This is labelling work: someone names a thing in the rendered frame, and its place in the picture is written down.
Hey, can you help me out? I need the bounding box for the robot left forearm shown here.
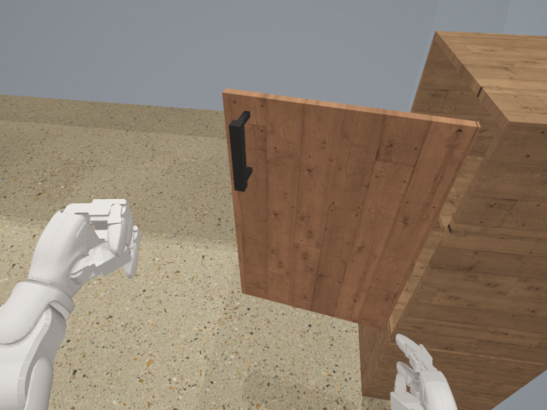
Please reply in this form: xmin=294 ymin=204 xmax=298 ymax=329
xmin=0 ymin=281 xmax=75 ymax=410

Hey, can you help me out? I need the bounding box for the robot left hand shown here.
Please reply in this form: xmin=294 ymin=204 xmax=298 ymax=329
xmin=27 ymin=199 xmax=142 ymax=297

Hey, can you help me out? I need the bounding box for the handle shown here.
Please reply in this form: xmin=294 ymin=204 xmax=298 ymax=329
xmin=229 ymin=111 xmax=252 ymax=192

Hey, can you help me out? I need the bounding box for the cupboard door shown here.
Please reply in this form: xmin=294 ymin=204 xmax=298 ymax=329
xmin=222 ymin=88 xmax=481 ymax=330

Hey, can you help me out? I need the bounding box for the robot right hand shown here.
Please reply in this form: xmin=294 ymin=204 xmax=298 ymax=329
xmin=391 ymin=334 xmax=457 ymax=410

